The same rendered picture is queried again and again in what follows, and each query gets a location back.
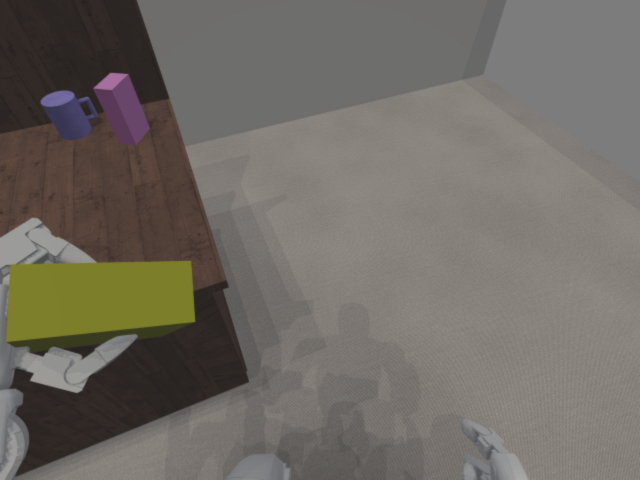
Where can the robot left forearm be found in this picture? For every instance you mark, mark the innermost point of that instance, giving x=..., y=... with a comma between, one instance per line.
x=14, y=435

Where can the left robot thigh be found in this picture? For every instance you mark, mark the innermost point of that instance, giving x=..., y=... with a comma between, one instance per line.
x=260, y=467

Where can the right robot hand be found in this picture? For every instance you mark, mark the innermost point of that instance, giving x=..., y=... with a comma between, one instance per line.
x=503, y=464

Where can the sponge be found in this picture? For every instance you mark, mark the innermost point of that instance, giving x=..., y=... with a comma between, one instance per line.
x=68, y=305

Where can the table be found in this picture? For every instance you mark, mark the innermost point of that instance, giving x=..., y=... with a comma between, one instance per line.
x=115, y=202

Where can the left robot hand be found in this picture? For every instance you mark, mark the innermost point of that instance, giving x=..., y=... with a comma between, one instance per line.
x=33, y=243

